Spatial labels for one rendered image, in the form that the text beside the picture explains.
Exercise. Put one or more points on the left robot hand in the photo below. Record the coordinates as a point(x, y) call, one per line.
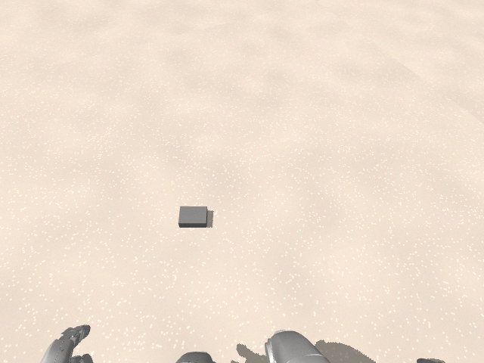
point(60, 351)

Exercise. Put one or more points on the small box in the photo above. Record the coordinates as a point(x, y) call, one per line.
point(192, 217)

